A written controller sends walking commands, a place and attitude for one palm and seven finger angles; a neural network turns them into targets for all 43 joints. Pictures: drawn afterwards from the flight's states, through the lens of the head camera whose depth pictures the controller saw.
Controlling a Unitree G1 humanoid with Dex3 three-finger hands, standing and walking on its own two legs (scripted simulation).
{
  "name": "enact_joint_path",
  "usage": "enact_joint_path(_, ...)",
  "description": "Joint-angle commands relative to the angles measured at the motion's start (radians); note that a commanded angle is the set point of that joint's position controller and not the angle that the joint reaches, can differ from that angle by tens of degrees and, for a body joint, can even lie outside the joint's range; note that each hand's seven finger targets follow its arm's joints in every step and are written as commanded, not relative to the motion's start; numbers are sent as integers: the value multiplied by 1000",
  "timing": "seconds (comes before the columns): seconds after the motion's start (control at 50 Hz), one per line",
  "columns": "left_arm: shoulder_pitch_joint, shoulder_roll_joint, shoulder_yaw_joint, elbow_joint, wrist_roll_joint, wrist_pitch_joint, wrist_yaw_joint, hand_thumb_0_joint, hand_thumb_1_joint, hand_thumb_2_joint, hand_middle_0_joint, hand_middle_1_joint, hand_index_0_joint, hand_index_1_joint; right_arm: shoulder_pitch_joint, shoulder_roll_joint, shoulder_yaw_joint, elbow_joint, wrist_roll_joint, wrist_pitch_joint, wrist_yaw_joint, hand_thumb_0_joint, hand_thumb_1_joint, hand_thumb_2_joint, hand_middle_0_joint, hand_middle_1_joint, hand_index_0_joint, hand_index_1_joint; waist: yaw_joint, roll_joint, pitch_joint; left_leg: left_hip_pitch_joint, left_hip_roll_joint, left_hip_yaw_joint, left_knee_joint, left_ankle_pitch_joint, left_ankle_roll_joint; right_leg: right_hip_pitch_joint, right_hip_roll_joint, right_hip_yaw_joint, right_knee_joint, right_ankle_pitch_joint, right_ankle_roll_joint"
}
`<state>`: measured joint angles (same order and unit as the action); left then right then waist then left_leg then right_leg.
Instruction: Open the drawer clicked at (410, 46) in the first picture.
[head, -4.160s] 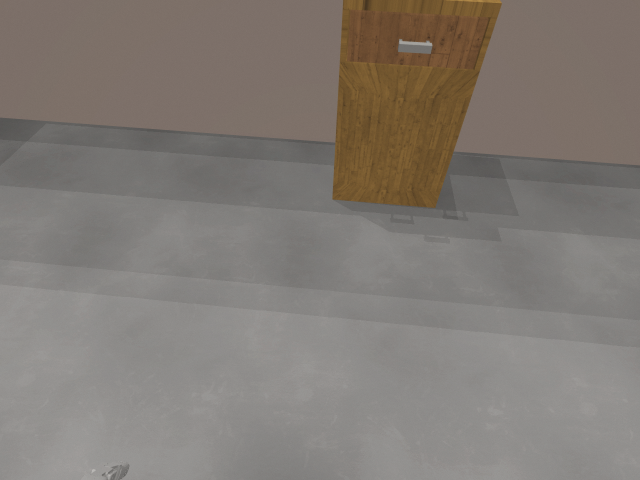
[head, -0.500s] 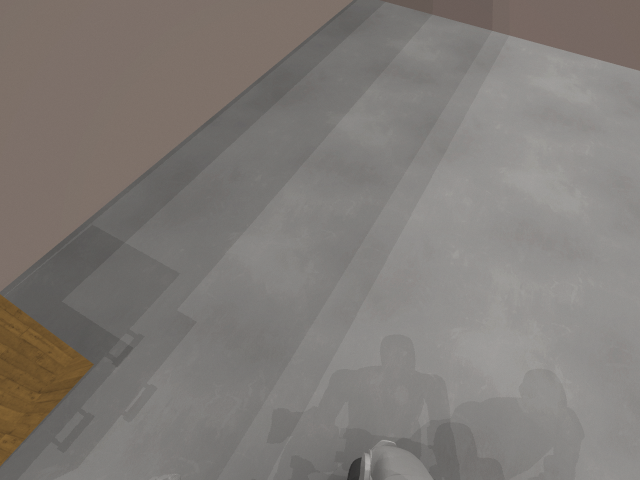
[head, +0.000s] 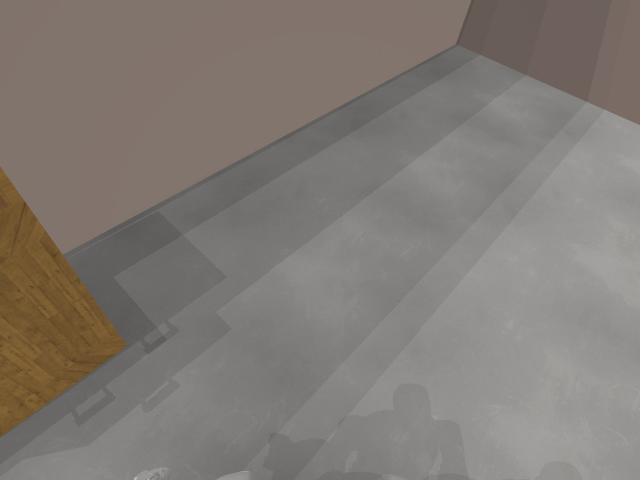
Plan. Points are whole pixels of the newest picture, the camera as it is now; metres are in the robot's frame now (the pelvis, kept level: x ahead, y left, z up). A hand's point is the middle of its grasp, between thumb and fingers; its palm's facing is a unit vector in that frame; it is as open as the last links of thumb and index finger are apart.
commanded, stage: turn to face it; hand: left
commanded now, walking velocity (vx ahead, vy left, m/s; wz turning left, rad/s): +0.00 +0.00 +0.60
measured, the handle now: out of the picture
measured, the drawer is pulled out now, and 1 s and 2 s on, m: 0.00 0.00 0.00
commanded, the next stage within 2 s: take the last steps up to it in 1.28 s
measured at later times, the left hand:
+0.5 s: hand out of the picture +0.03 +0.17 -0.13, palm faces +0.29 -0.91 -0.30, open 7.4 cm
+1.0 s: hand out of the picture -0.17 +0.15 -0.16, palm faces +0.58 -0.77 -0.27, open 7.4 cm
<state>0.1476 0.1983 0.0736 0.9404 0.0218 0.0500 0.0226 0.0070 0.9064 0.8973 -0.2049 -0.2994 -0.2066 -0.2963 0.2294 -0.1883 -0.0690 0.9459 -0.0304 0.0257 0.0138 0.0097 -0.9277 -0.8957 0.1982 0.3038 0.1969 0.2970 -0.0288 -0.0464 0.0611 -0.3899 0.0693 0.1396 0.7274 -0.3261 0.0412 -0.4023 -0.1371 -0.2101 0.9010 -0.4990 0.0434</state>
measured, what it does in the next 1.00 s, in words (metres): steps on the spot, turning left: right foot, then left foot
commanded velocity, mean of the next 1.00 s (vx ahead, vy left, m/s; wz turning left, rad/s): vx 0.00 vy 0.00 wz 0.54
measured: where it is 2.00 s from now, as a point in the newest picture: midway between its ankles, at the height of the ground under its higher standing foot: outside the picture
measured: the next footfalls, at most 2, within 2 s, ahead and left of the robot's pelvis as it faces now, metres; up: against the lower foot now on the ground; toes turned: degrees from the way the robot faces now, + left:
right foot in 0.46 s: +0.05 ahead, -0.17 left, +0.00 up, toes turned +12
left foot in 0.90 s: -0.09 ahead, +0.06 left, +0.00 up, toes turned +38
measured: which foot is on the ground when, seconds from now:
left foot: down 0.00-0.46, up 0.48-0.88, down 0.90-1.00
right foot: up 0.00-0.44, down 0.46-0.90, up 0.92-1.00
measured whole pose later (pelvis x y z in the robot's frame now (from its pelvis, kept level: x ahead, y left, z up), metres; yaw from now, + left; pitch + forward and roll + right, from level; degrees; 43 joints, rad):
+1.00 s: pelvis -0.06 -0.05 +0.01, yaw +34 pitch -1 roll +0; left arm 0.25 0.28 0.08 0.97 0.02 0.07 0.02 0.01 0.91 0.90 -0.20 -0.30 -0.20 -0.30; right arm 0.12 -0.22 -0.05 0.91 -0.02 0.03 0.02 0.01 -0.91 -0.90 0.20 0.30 0.20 0.30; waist 0.03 -0.06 0.09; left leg -0.26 0.02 0.08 0.60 -0.33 0.02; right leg -0.42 -0.14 -0.12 0.99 -0.52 0.07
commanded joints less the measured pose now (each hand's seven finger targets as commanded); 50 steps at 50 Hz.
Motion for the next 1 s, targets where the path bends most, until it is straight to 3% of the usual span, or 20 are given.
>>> enact_joint_path(0.0, -21, 82, 29, -99, 2, -22, -9, 0, 900, 900, -200, -300, -200, -300, 30, -194, -33, -62, 2, -26, -29, 0, -900, -900, 200, 300, 200, 300, 0, 230, -94, 179, 250, -420, -438, 202, 99, -244, 15, 201, 326, 87, 27)
enact_joint_path(0.06, 41, 96, 30, -64, -2, -22, -13, 0, 900, 900, -200, -300, -200, -300, 8, -189, -28, -74, 10, -40, -32, 0, -900, -900, 200, 300, 200, 300, 16, 167, -148, 251, 192, -321, -415, 363, 94, -196, 22, 201, 273, 154, 46)
enact_joint_path(0.26, 3, 116, 23, -96, -11, -16, -2, 0, 900, 900, -200, -300, -200, -300, 16, -237, -50, -69, 7, -12, -17, 0, -900, -900, 200, 300, 200, 300, -19, 191, -109, 245, 176, -442, -425, 255, 133, -103, 63, 205, 22, 67, 51)
enact_joint_path(0.32, 27, 114, 17, -104, -15, -20, 0, 0, 900, 900, -200, -300, -200, -300, -15, -248, -56, -81, 6, -3, -13, 0, -900, -900, 200, 300, 200, 300, -10, 216, -118, 194, 158, -484, -406, 250, 130, -12, 90, 202, -106, 51, 36)
enact_joint_path(0.38, 131, 122, 18, -89, -21, -28, 4, 0, 900, 900, -200, -300, -200, -300, -72, -249, -64, -105, 8, 7, -6, 0, -900, -900, 200, 300, 200, 300, 36, 203, -137, 78, 105, -490, -371, 188, 88, 183, 119, 175, -337, 145, 17)
enact_joint_path(0.4, 187, 140, 25, -83, -17, -35, 8, 0, 900, 900, -200, -300, -200, -300, -93, -228, -63, -120, 13, 10, -3, 0, -900, -900, 200, 300, 200, 300, 66, 160, -141, -21, 58, -453, -306, 117, 43, 310, 89, 185, -507, 222, 4)
enact_joint_path(0.42, 203, 234, 40, -93, 2, -47, 16, 0, 900, 900, -200, -300, -200, -300, -83, -160, -57, -136, 24, 15, 5, 0, -900, -900, 200, 300, 200, 300, 76, -99, -127, -218, -69, -322, -72, -50, -41, 418, -136, 426, -690, 83, -73)
enact_joint_path(0.44, 141, 295, 39, -126, 6, -42, 17, 0, 900, 900, -200, -300, -200, -300, -87, -131, -48, -160, 13, 11, 4, 0, -900, -900, 200, 300, 200, 300, 66, -281, -74, -296, -146, -182, 183, -216, -89, 302, -355, 603, -731, 87, -168)
enact_joint_path(0.48, 26, 230, 26, -153, -3, -50, 18, 0, 900, 900, -200, -300, -200, -300, -99, -177, -61, -130, 3, 30, 12, 0, -900, -900, 200, 300, 200, 300, 17, -170, 3, -215, -70, -219, 426, -129, -73, 87, -275, 484, -712, 117, -159)
enact_joint_path(0.52, -38, 168, 7, -161, -1, -55, 15, 0, 900, 900, -200, -300, -200, -300, -40, -157, -54, -91, 4, 36, 23, 0, -900, -900, 200, 300, 200, 300, -28, -92, 29, -202, -46, -177, 502, -25, -94, 90, -184, 291, -641, 296, -128)
enact_joint_path(0.56, 9, 165, 4, -153, -1, -61, 15, 0, 900, 900, -200, -300, -200, -300, -34, -141, -48, -83, 6, 38, 25, 0, -900, -900, 200, 300, 200, 300, -7, -121, 1, -202, -42, -146, 495, -2, -112, 163, -167, 214, -612, 377, -126)
enact_joint_path(0.64, 101, 195, 11, -118, 3, -55, 13, 0, 900, 900, -200, -300, -200, -300, -115, -139, -40, -99, 8, 42, 25, 0, -900, -900, 200, 300, 200, 300, 46, -118, -6, -190, -25, -109, 369, -50, -126, 245, -207, 195, -610, 369, -147)
enact_joint_path(0.72, 152, 227, 21, -88, 9, -51, 10, 0, 900, 900, -200, -300, -200, -300, -180, -129, -24, -116, 16, 31, 23, 0, -900, -900, 200, 300, 200, 300, 86, -139, -48, -113, -23, -66, 162, -132, -119, 314, -251, 177, -557, 537, -172)
enact_joint_path(0.8, 157, 250, 31, -73, 10, -45, 6, 0, 900, 900, -200, -300, -200, -300, -131, -120, -11, -105, 22, 13, 15, 0, -900, -900, 200, 300, 200, 300, 75, -174, -125, 11, -50, -16, -58, -109, -94, 361, -249, 131, -455, 708, -154)
enact_joint_path(0.84, 139, 241, 34, -65, -1, -39, 3, 0, 900, 900, -200, -300, -200, -300, -61, -147, -16, -88, 19, 1, 12, 0, -900, -900, 200, 300, 200, 300, 30, -120, -155, 188, -46, -17, -287, 79, -75, 282, -218, 61, -335, 659, -83)
enact_joint_path(0.86, 141, 210, 30, -78, -10, -35, -2, 0, 900, 900, -200, -300, -200, -300, -15, -219, -33, -78, 15, -9, 9, 0, -900, -900, 200, 300, 200, 300, 1, 31, -193, 380, 60, -142, -355, 277, -29, 114, -162, 18, -187, 510, -23)
enact_joint_path(0.88, 109, 139, 12, -125, -12, -34, -10, 0, 900, 900, -200, -300, -200, -300, 37, -321, -58, -74, 11, -13, 3, 0, -900, -900, 200, 300, 200, 300, -33, 324, -180, 507, 320, -454, -353, 676, 101, -180, -32, 3, 7, -48, 50)
enact_joint_path(0.9, 17, 146, 0, -146, 1, -22, -1, 0, 900, 900, -200, -300, -200, -300, 100, -335, -58, -39, 13, -8, -4, 0, -900, -900, 200, 300, 200, 300, -71, 294, -162, 418, 363, -448, -359, 709, 176, -185, -8, 101, 142, -164, 42)
enact_joint_path(0.92, -9, 138, 3, -137, -4, -16, 4, 0, 900, 900, -200, -300, -200, -300, 77, -310, -52, -35, 12, -10, -16, 0, -900, -900, 200, 300, 200, 300, -56, 307, -148, 367, 325, -438, -359, 655, 176, -196, -8, 162, 201, -123, 37)
enact_joint_path(0.98, 51, 140, 10, -80, -7, -17, -10, 0, 900, 900, -200, -300, -200, -300, -83, -234, -23, -75, 9, -15, -25, 0, -900, -900, 200, 300, 200, 300, 17, 222, -71, 260, 197, -304, -372, 560, 120, -146, 7, 176, 207, 47, 42)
